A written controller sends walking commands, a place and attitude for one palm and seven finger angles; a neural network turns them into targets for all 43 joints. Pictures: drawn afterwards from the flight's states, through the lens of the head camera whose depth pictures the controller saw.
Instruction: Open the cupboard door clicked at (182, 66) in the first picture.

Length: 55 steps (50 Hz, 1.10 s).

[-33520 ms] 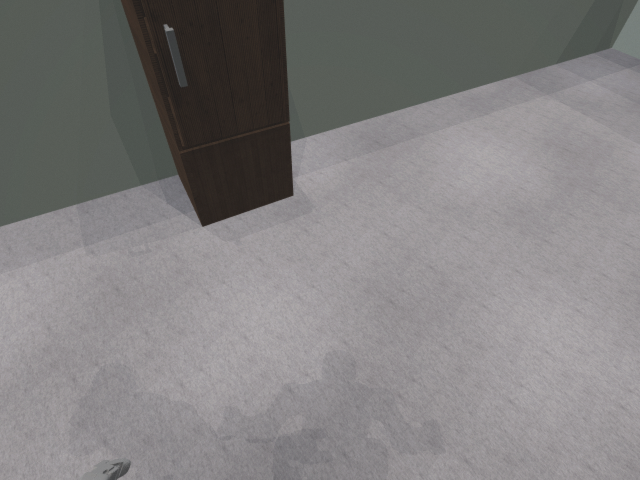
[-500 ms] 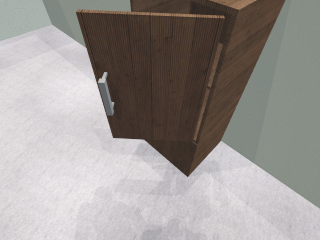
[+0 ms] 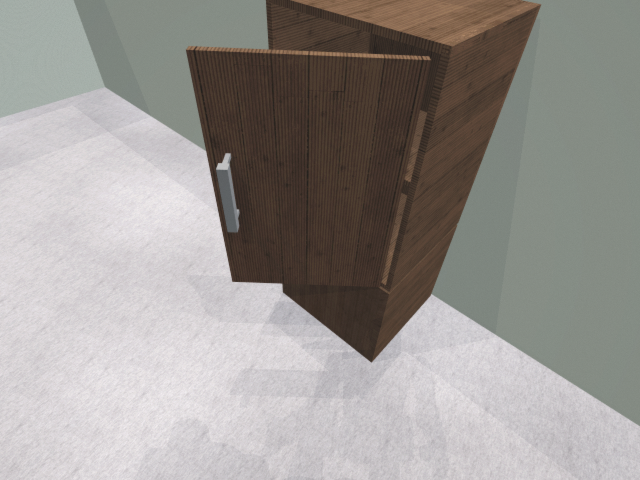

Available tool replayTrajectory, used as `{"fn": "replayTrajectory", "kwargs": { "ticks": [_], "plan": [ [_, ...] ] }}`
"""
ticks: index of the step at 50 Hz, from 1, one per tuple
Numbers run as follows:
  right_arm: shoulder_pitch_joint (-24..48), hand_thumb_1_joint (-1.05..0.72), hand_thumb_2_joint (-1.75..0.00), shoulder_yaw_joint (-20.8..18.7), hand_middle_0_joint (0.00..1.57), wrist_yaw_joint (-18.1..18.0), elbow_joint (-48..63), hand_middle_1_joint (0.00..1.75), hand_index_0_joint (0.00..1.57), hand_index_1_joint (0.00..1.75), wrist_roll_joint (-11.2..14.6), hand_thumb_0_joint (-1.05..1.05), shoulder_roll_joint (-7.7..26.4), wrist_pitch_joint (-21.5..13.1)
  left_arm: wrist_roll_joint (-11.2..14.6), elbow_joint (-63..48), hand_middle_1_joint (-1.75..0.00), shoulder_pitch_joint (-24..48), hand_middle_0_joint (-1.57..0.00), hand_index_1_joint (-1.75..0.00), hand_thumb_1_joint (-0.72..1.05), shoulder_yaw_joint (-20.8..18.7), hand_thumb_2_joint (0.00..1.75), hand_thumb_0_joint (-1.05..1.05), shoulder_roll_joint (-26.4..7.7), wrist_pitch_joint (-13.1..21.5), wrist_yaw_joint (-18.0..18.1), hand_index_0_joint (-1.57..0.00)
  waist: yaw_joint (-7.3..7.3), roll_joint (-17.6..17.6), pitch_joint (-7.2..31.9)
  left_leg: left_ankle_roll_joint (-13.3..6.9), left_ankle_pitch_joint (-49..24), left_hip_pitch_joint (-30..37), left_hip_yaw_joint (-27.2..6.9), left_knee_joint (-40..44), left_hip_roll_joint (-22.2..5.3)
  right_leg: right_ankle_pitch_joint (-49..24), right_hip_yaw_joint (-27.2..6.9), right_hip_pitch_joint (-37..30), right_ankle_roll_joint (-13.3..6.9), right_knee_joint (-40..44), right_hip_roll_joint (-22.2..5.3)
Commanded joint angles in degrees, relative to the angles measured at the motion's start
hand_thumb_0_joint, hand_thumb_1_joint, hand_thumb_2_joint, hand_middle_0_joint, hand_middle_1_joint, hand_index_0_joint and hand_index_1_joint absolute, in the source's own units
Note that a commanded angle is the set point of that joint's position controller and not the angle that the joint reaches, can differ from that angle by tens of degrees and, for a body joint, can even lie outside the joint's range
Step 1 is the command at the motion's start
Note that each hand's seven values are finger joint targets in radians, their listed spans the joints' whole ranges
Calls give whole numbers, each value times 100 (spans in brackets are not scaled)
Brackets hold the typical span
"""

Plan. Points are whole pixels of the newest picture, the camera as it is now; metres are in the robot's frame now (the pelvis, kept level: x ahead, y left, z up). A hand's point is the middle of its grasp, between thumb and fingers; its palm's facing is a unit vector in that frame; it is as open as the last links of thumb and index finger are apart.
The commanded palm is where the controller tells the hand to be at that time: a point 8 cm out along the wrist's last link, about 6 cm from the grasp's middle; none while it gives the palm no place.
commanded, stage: come to a stop and stand still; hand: left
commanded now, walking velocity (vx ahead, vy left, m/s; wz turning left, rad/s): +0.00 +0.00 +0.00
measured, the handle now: (230, 193) +0.65 +0.22 -0.02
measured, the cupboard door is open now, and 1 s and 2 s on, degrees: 41 41 41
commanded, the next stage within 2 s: look again from close up in 1.26 s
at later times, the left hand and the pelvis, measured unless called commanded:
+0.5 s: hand out of the picture -0.08 +0.17 -0.18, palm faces +0.08 -0.99 -0.14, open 7.4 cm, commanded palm none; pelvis -0.05 +0.01 +0.00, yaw +1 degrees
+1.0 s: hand out of the picture -0.09 +0.26 -0.16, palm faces +0.07 -0.96 -0.27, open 7.4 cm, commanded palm none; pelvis -0.12 +0.04 +0.00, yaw +1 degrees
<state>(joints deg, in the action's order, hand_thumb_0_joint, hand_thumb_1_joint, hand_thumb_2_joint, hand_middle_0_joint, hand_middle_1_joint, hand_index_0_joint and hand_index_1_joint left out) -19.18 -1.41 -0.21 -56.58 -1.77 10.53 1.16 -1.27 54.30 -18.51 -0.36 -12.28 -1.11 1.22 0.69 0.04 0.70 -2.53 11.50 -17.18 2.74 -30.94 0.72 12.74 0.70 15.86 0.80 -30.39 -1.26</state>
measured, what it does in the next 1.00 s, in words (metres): walks backwards: left foot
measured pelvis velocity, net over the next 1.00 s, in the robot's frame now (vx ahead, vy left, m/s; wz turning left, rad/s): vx -0.12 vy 0.04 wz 0.02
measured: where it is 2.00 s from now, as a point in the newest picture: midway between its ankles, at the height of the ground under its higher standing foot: outside the picture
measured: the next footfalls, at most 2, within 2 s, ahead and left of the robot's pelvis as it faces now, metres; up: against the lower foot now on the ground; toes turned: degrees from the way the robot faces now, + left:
left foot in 0.80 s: -0.05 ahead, +0.13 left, +0.00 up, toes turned +2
right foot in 1.02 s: -0.06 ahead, -0.10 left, +0.00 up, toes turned +2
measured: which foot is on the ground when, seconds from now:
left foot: down 0.00-0.62, up 0.64-0.78, down 0.80-1.00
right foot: down 0.00-0.82, up 0.84-1.00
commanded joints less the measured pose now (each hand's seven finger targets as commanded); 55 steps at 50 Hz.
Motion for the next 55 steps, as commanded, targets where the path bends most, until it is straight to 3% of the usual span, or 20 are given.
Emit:
{"fn": "replayTrajectory", "kwargs": {
  "ticks": [1,22,27,29,30,31,32,34,35,38,39,40,41,43,46,48,50,51,53,55],
  "plan": [
    [-17,-90,-90,-192,20,-47,262,30,20,30,23,0,689,-124,-20,-165,-30,-306,-20,-30,90,-158,90,0,-508,103,61,-20,-48,40,-551,-43,1852,-606,-914,1223,-561,1438,-574,229,-226,842,-306],
    [-43,-90,-90,-287,20,-114,-108,30,20,30,43,0,581,-11,-72,402,-30,-931,-20,-30,90,-270,90,0,-171,23,51,-20,-89,-90,-666,27,2535,-846,-946,1222,-440,1765,-429,565,-213,573,-102],
    [1083,-90,-90,-402,20,-101,250,30,20,30,25,0,1041,42,-89,663,-30,-2186,-20,-30,90,-371,90,0,174,-144,17,-20,-735,-1093,-332,-314,3162,-2626,-1320,2296,-1203,852,510,-1435,-124,-1972,353],
    [1191,-90,-90,-382,20,-107,326,30,20,30,13,0,982,50,-83,675,-30,-2367,-20,-30,90,-361,90,0,107,-49,60,-20,-787,-115,-630,-186,2685,-2119,-1040,1345,-864,1081,142,-1161,-244,-194,96],
    [974,-90,-90,-347,20,-95,334,30,20,30,93,0,681,112,-103,548,-30,-2063,-20,-30,90,-319,90,0,-80,36,102,-20,-545,856,-1117,107,2374,-1848,-640,307,-215,2396,-1152,-199,-532,1432,-511],
    [704,-90,-90,-379,20,-95,326,30,20,30,138,0,418,208,-110,314,-30,-1352,-20,-30,90,-330,90,0,-490,41,145,-20,-145,1615,-1253,324,1310,-977,-164,-1664,137,3956,-2642,1505,-1012,2649,-1676],
    [435,-90,-90,-500,20,-64,216,30,20,30,109,0,737,270,-97,-14,-30,-166,-20,-30,90,-417,90,0,-809,55,167,-20,272,1306,-947,273,950,105,-527,-3194,65,4045,-2890,2948,-1167,3073,-1936],
    [-469,-90,-90,-585,20,-32,-82,30,20,30,118,0,964,189,-95,-425,-30,1302,-20,-30,90,-504,90,0,-1112,175,223,-20,855,1138,-554,174,850,724,-635,-3727,-91,2827,-1712,3195,-866,2535,-1379],
    [-625,-90,-90,-523,20,-33,-128,30,20,30,122,0,754,95,-140,-412,-30,1242,-20,-30,90,-505,90,0,-1007,167,227,-20,751,1053,-602,153,1206,670,-434,-3033,-98,2204,-1261,2669,-770,2209,-1169],
    [-422,-90,-90,-304,20,-81,-79,30,20,30,132,0,436,-106,-72,8,-30,-5,-20,-30,90,-484,90,0,-881,31,159,-20,161,329,-761,50,1236,896,-38,678,-7,2147,-1215,1449,-620,1136,-791],
    [-258,-90,-90,-282,20,-113,-3,30,20,30,96,0,651,-178,-16,53,-30,-256,-20,-30,90,-456,90,0,-748,2,98,-20,-25,-465,-954,-59,1373,728,-730,1436,-315,1870,-874,1399,-424,357,-362],
    [57,-90,-90,-346,20,-160,152,30,20,30,13,0,1109,-237,47,43,-30,-402,-20,-30,90,-444,90,0,-584,18,30,-20,-177,-1351,-975,-467,2292,54,-2032,2038,-1301,1146,-399,1278,-159,-413,-4],
    [577,-90,-90,-373,20,-174,358,30,20,30,-1,0,1349,-219,18,19,-30,-274,-20,-30,90,-475,90,0,-609,-15,-15,-20,-293,-1219,-845,-784,3100,-1202,-2475,2453,-1826,862,-199,408,-81,-1210,-93],
    [983,-90,-90,-315,20,-180,337,30,20,30,1,0,1246,-246,-66,127,-30,-183,-20,-30,90,-445,90,0,-582,-68,-11,-20,-399,-828,-796,-747,2548,-1363,-2263,2444,-1553,724,-437,261,-89,-2137,-41],
    [795,-90,-90,-259,20,-177,196,30,20,30,-8,0,1143,-226,-13,171,-30,-182,-20,-30,90,-300,90,0,-406,46,-19,-20,-316,-427,-533,-638,1169,-261,-1613,1831,-1235,925,-194,144,-105,-640,-109],
    [441,-90,-90,-200,20,-167,-3,30,20,30,51,0,1035,-219,21,263,-30,-164,-20,-30,90,-237,90,0,-471,122,8,-20,-242,-309,-339,-349,698,-56,-1354,1399,-973,-51,-215,-631,-113,851,-110],
    [295,-90,-90,-138,20,-127,-80,30,20,30,109,0,836,-242,45,297,-30,1,-20,-30,90,-211,90,0,-770,183,47,-20,-99,-126,-373,-18,543,-180,-999,1295,-609,-118,-836,-800,-345,1102,-592],
    [281,-90,-90,-144,20,-107,-94,30,20,30,101,0,879,-273,40,274,-30,57,-20,-30,90,-212,90,0,-909,175,48,-20,-59,-348,-384,23,380,119,-1012,1424,-574,-154,-794,-525,-386,989,-634],
    [335,-90,-90,-132,20,-99,-192,30,20,30,89,0,909,-224,37,347,-30,182,-20,-30,90,-147,90,0,-747,182,39,-20,-32,217,-149,57,425,315,-959,1398,-666,-30,-715,-470,-245,1036,-461],
    [301,-90,-90,-126,20,-82,-274,30,20,30,99,0,891,-210,31,379,-30,212,-20,-30,90,-122,90,0,-698,154,45,-20,-27,178,-282,65,765,222,-1026,1590,-685,202,-656,-406,-181,1058,-423]
  ]
}}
